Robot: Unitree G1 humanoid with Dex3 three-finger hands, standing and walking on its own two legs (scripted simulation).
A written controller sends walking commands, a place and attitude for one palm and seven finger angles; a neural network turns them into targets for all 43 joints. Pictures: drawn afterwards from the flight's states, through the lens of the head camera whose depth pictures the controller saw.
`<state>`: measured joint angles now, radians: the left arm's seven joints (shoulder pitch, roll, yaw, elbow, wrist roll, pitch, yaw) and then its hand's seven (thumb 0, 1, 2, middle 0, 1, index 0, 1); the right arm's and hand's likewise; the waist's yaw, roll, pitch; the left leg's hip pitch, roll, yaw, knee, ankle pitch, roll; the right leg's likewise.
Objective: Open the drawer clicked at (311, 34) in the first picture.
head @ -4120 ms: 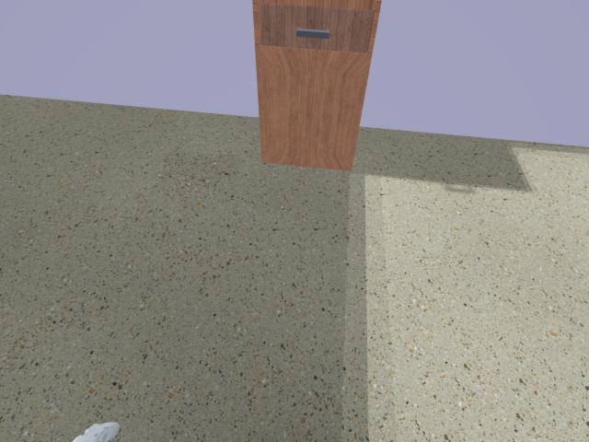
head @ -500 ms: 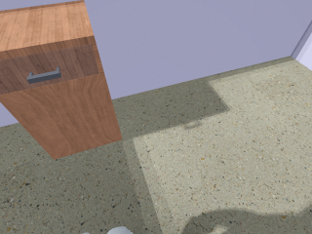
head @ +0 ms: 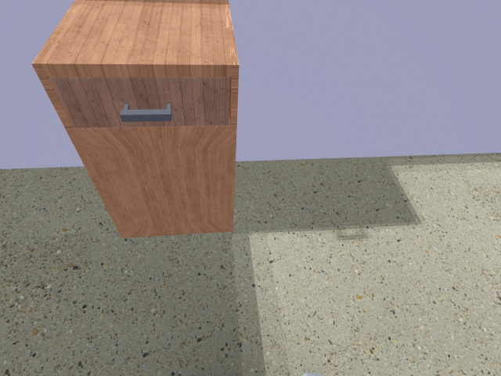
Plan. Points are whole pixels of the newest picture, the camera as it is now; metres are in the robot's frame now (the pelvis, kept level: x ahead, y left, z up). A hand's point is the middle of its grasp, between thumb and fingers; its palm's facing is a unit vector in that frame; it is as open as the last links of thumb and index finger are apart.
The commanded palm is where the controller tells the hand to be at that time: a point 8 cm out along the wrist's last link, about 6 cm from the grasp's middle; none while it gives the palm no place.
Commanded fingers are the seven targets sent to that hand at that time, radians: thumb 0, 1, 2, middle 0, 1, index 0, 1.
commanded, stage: turn to face it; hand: left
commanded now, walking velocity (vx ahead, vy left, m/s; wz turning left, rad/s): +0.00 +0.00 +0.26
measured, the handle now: (147, 110) +0.75 +0.34 -0.05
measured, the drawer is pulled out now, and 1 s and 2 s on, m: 0.00 0.00 0.00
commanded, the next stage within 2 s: take the last steps up to it in 0.22 s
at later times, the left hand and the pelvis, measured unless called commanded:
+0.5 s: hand out of the picture -0.03 +0.12 -0.15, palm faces +0.21 -0.95 -0.23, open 7.4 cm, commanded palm none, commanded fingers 0.00 0.90 0.90 -0.20 -0.30 -0.20 -0.30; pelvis -0.02 -0.05 +0.01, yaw +9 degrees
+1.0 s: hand out of the picture +0.07 +0.21 -0.17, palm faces +0.22 -0.95 -0.20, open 7.4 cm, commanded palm none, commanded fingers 0.00 0.90 0.90 -0.20 -0.30 -0.20 -0.30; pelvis +0.07 +0.01 +0.00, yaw +10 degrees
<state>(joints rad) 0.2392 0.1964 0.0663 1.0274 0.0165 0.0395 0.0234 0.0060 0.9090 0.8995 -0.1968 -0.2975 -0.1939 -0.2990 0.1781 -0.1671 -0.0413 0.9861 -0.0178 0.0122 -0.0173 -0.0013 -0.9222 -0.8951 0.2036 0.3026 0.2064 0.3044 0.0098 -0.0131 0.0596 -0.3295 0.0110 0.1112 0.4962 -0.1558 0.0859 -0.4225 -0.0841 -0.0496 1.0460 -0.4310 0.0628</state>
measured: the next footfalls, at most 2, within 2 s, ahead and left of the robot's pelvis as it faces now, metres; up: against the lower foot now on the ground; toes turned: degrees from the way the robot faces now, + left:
right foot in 0.26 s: +0.02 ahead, -0.16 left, +0.00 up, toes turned +0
left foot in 0.72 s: +0.01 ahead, +0.13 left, +0.00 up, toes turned +18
